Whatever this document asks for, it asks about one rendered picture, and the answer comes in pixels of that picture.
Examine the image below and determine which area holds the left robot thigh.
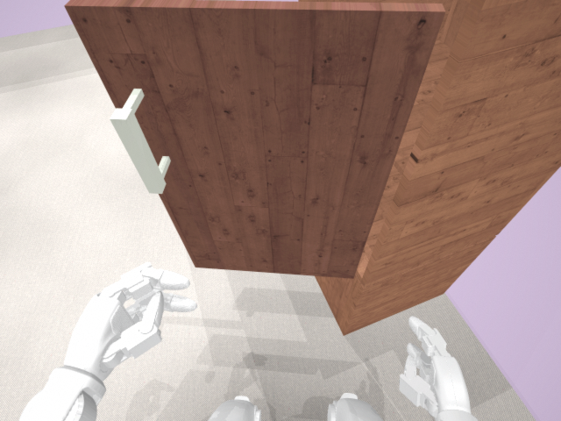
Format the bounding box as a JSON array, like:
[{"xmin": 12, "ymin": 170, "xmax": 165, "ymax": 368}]
[{"xmin": 208, "ymin": 400, "xmax": 261, "ymax": 421}]

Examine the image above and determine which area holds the robot left forearm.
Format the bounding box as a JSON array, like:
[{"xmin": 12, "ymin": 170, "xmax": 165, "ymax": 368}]
[{"xmin": 19, "ymin": 366, "xmax": 106, "ymax": 421}]

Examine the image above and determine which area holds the cupboard door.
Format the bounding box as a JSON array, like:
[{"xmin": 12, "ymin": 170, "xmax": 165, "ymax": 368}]
[{"xmin": 64, "ymin": 0, "xmax": 445, "ymax": 279}]

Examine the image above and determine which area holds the robot thigh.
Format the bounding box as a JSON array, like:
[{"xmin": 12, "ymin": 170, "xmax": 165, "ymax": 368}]
[
  {"xmin": 328, "ymin": 398, "xmax": 383, "ymax": 421},
  {"xmin": 208, "ymin": 400, "xmax": 261, "ymax": 421}
]

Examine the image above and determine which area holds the right robot thigh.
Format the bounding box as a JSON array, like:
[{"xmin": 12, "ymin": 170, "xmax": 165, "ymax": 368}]
[{"xmin": 328, "ymin": 398, "xmax": 383, "ymax": 421}]

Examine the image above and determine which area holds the handle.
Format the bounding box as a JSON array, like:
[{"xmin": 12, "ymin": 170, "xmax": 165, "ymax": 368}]
[{"xmin": 110, "ymin": 89, "xmax": 171, "ymax": 194}]

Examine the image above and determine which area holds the left robot hand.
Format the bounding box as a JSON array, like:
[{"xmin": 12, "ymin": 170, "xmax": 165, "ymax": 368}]
[{"xmin": 64, "ymin": 262, "xmax": 197, "ymax": 382}]

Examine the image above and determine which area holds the right robot hand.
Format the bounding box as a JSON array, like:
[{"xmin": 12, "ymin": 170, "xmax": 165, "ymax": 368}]
[{"xmin": 399, "ymin": 316, "xmax": 471, "ymax": 420}]

